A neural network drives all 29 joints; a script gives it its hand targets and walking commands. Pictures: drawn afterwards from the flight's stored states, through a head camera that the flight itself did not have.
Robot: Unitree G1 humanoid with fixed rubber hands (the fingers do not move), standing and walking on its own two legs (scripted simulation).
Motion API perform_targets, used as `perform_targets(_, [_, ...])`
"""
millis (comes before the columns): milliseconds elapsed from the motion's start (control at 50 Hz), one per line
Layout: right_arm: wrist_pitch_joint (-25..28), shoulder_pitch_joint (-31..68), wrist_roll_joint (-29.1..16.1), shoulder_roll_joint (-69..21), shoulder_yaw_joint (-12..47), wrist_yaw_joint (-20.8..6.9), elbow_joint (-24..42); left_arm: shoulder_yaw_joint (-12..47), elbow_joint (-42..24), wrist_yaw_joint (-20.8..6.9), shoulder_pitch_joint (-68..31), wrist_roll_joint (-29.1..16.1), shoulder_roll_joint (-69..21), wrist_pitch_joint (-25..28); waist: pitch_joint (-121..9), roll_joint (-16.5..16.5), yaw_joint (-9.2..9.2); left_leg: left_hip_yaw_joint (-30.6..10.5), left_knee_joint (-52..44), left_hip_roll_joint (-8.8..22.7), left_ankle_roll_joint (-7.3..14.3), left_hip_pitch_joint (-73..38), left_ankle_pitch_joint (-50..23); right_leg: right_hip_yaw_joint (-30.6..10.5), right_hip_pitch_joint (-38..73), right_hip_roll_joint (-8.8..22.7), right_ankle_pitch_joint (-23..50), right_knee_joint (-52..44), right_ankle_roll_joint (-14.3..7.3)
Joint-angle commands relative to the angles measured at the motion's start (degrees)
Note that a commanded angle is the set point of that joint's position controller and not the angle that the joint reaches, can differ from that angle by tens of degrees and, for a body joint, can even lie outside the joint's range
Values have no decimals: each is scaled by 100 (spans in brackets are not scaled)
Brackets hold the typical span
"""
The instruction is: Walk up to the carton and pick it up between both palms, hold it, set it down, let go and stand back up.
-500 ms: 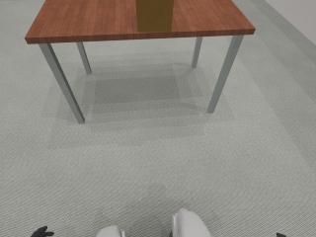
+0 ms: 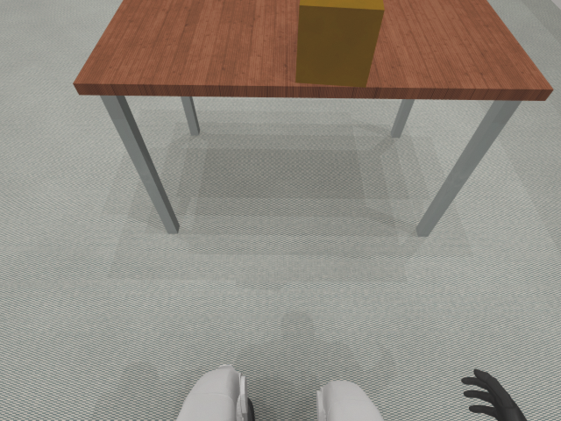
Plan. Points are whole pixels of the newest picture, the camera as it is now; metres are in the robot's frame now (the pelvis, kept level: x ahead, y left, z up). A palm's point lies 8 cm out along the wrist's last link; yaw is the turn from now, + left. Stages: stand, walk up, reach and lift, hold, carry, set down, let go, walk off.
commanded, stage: walk up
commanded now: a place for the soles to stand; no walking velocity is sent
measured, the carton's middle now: (335, 21) +0.91 -0.11 +0.08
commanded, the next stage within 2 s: none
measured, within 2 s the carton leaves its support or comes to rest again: neither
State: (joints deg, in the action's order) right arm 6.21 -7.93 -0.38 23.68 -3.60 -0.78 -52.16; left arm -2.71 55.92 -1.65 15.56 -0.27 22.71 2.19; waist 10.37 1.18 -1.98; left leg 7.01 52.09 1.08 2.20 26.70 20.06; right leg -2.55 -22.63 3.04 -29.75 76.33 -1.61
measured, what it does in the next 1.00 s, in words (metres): walks ahead: right foot, then left foot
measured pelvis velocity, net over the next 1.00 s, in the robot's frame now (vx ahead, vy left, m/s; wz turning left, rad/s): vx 0.30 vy -0.12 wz -0.03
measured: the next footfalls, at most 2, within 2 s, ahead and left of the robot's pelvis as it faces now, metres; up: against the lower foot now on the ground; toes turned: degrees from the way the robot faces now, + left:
right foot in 0.20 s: +0.21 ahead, -0.17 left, +0.00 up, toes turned -8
left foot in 0.54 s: +0.31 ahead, +0.06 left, +0.00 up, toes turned +6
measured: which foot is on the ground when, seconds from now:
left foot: down 0.00-0.26, up 0.28-0.52, down 0.54-1.00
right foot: up 0.00-0.18, down 0.20-0.60, up 0.62-0.92, down 0.94-1.00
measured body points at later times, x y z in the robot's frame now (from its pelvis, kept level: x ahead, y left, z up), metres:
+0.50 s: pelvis +0.15 -0.06 -0.01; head +0.15 -0.06 +0.44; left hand +0.21 +0.27 -0.12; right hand +0.21 -0.40 -0.12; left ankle +0.23 +0.05 -0.66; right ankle +0.17 -0.17 -0.68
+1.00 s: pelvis +0.30 -0.12 -0.01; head +0.33 -0.12 +0.43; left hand +0.45 +0.21 -0.11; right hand +0.29 -0.47 -0.12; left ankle +0.27 +0.05 -0.68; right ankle +0.39 -0.24 -0.68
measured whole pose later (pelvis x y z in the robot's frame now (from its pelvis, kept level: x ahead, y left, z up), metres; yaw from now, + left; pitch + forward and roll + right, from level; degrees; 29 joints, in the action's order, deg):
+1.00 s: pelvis +0.30 -0.12 -0.01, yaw -2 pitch -5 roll +0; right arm 5.8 -17.5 0.8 26.5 -3.4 1.8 -57.0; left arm -6.7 54.7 -3.7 4.8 1.0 24.9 2.0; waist 8.8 0.0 3.6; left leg 1.7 61.9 9.2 -2.0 20.1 32.9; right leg 5.1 -31.7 3.9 -20.2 57.8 -0.9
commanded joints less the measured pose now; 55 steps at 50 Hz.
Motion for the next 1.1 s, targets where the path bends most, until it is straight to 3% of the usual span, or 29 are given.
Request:
perform_targets(0, [103, -883, -54, 1928, -545, 238, 181, -355, -497, 43, -116, 4, 1603, 235, -1019, 29, 397, -3450, -3002, 2192, 1433, -1677, 13, -368, -2065, 505, 473, -13, -56])
perform_targets(40, [128, -586, -18, 1887, -519, 207, 246, -418, -481, -1, 72, 49, 1468, 198, -961, -697, 270, -3061, -2950, 2138, 1414, -1246, -173, -330, -1598, 618, 555, -575, 38])
perform_targets(140, [166, -441, 100, 2103, -512, 149, 337, -482, -636, -161, -379, 94, 1417, 197, -842, -1100, 328, -2464, -2781, 1982, 1442, -566, 713, 48, -1132, 624, 446, -2188, -60])
perform_targets(160, [140, -79, 86, 2004, -476, 134, 394, -522, -613, -176, -229, 147, 1431, 221, -777, -1262, 153, -2308, -2653, 1911, 1300, -122, 1090, 83, -638, 572, 806, -2475, -40])
perform_targets(200, [37, 233, 126, 1813, -394, 107, 443, -689, -161, -179, 668, 218, 1636, 205, -1270, -617, -402, -1663, -1486, 1511, 872, 1493, 2350, 419, 1588, 175, 838, -2744, -155])
perform_targets(220, [-15, 348, 177, 1452, -311, 99, 504, -865, 9, -132, 1364, 215, 1891, 206, -1428, 10, -814, -1118, -148, 1035, 522, 2677, 2934, -26, 2867, 119, -65, -2982, -233])
perform_targets(240, [5, 561, 155, 921, -128, 104, 589, -963, -45, -67, 1662, 239, 2450, 271, -1215, 2600, -1246, 157, 2308, -250, 129, 3347, 1837, -2805, 2465, 1352, -2914, -5708, -506])
perform_targets(260, [-76, 417, 136, 1371, -204, 159, 529, -888, -283, -59, 915, 164, 2535, 288, -1016, 1346, -866, -935, 2879, -246, -21, 3111, 1335, -4912, 1735, 2125, -3624, -6802, -901])
perform_targets(300, [-79, -42, 18, 1875, -328, 139, 171, -850, -608, 38, 232, 32, 2361, 221, -985, 450, -421, -881, 2706, 422, -32, 2750, 1082, -4339, 1785, 2167, -2972, -6344, -1212])
perform_targets(340, [-22, -140, 28, 1667, -313, 139, 9, -822, -723, 123, -115, 140, 2119, 253, -708, 565, -213, -941, 2537, 526, 28, 2536, 929, -3117, 1315, 1963, -2132, -5933, -1154])
perform_targets(460, [49, -435, 159, 1684, -427, 49, -77, -761, -698, 72, -417, 162, 2079, 269, -306, 696, 20, -799, 933, 592, 154, 1168, 1226, -2434, -94, 2083, -1237, -5437, -1553])
perform_targets(500, [116, -667, 118, 1703, -460, 49, -64, -692, -812, 43, -554, 98, 2037, 257, -260, 915, 187, -665, 127, 492, 161, 410, 816, -1933, -635, 1897, -628, -4956, -1424])
perform_targets(540, [177, -1823, 127, 1768, -590, 138, -446, -481, -855, 0, -996, 147, 1580, 173, -909, 225, 867, -482, -575, 135, 228, -1852, 259, -737, -2077, 1235, -895, -3254, -819])
perform_targets(560, [209, -2805, 156, 2260, -788, 217, -677, -383, -906, -21, -1164, 172, 1136, 159, -1073, -1475, 1493, -2226, -2177, 833, 358, -2853, 2041, 480, -2898, 272, 131, -871, -311])
perform_targets(580, [242, -2540, 143, 2659, -815, 285, -457, -318, -994, 8, -954, 94, 1046, 126, -994, -2293, 1292, -5586, -3701, 1988, 884, -2438, 3269, 300, -3392, -345, -293, 97, -96])
perform_targets(600, [197, -1776, -34, 2761, -818, 285, -172, -539, -931, 70, -1009, 43, 1870, 55, -982, -1121, 1017, -6723, -4017, 2634, 1405, -2515, 3255, -256, -3362, -191, -652, 386, -24])
perform_targets(660, [210, -1211, 57, 2111, -521, 366, -69, -502, -458, 89, -965, 90, 1762, 132, -301, 55, 565, -4568, -2935, 2263, 1224, -1827, -382, -251, -3019, 392, 131, 13, 144])
perform_targets(700, [288, -1335, 38, 1985, -534, 396, -95, -500, -315, 57, -565, 49, 1519, 79, -610, -258, 462, -3912, -2714, 2152, 895, -1466, -1551, -369, -2519, 371, 409, -145, 66])
perform_targets(780, [275, -962, 143, 2172, -553, 417, 83, -519, -502, -45, -965, 89, 1455, 10, -701, -677, 425, -3252, -2461, 2086, 1419, -1279, -526, -103, -2369, 611, 197, -920, 16])
perform_targets(840, [282, -936, 148, 2314, -584, 406, 45, -615, -633, -148, -1387, 149, 1577, -53, -510, -717, 495, -3255, -2621, 2081, 1368, -947, 660, -30, -2108, 626, 381, -1424, 5])
perform_targets(880, [269, -955, 123, 2303, -583, 420, 84, -624, -740, -197, -1278, 109, 1456, 3, -825, -954, 456, -3191, -2283, 2135, 1314, -986, 65, -74, -1607, 576, 290, -2042, -80])
perform_targets(920, [194, -341, 110, 2120, -427, 351, 140, -670, -403, -191, -692, 116, 1439, 80, -1047, -746, -89, -2016, -1600, 1587, 1003, 157, 107, 548, 172, 139, 863, -3146, -110])
perform_targets(940, [171, -351, 126, 1820, -311, 321, 200, -817, -181, -131, 48, 114, 1626, 122, -1403, -188, -497, -1302, -266, 1173, 637, 873, -1283, 566, 1815, -215, 708, -3696, -180])
perform_targets(960, [142, -510, 44, 1198, -125, 303, 200, -1029, 34, -26, 808, 127, 2289, 179, -1803, 1556, -947, -305, 2231, 282, 149, 2060, -1083, -1302, 2944, 649, -536, -4679, -333])
perform_targets(980, [130, -703, -49, 1217, -96, 323, 320, -985, -130, -10, 854, 1, 2469, 184, -1739, 2317, -818, -521, 2728, -403, -15, 2822, 1005, -3994, 2982, 1855, -456, -5954, -838])
perform_targets(1000, [54, -436, 21, 1747, -203, 373, 175, -940, -335, -2, 231, -13, 2478, 138, -1530, 1008, -598, -883, 2921, 76, -33, 2598, 1198, -4615, 2592, 2358, -459, -5808, -1573])
perform_targets(1020, [67, -240, 29, 1832, -234, 366, 17, -878, -445, 38, 62, -60, 2269, 107, -1246, 451, -502, -812, 3095, 400, -84, 2375, 1156, -4225, 1916, 2343, -149, -5758, -1821])
perform_targets(1040, [88, -337, 56, 1762, -254, 358, -34, -786, -456, 43, -103, -28, 2076, 120, -966, 77, -249, -975, 3021, 474, -34, 2293, 1142, -3587, 1676, 2203, 558, -5566, -1718])
perform_targets(1080, [85, -931, 70, 1466, -192, 326, -186, -735, -618, 106, -459, 13, 1852, 158, -593, 349, 89, -844, 2473, 549, 35, 1898, 972, -2338, 987, 1880, 1608, -5142, -1342])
